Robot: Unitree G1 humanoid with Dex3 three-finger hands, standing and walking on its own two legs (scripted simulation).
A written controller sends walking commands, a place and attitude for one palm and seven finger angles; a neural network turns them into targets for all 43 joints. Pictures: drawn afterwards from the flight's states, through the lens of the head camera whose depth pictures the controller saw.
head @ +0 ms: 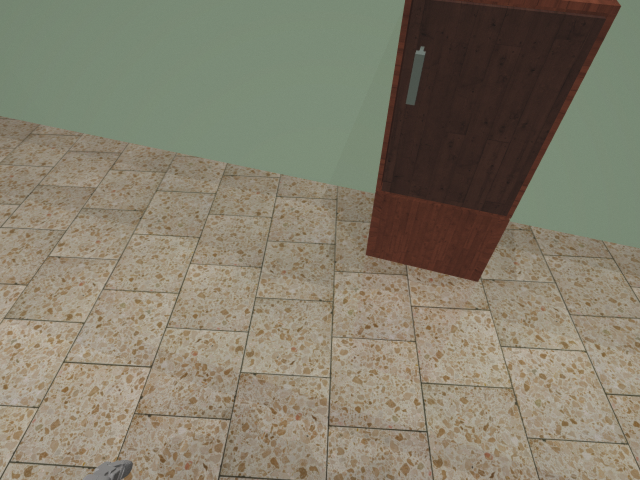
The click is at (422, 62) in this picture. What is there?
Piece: cupboard door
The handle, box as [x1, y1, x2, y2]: [406, 46, 425, 104]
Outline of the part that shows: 423,46 421,46 418,51 416,50 406,99 406,103 414,104 425,53 425,51 423,50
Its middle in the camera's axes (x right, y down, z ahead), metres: +0.25 -0.43 +1.02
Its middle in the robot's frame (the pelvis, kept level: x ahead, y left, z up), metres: +1.07 -0.20 +0.04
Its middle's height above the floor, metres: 0.81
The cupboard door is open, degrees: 0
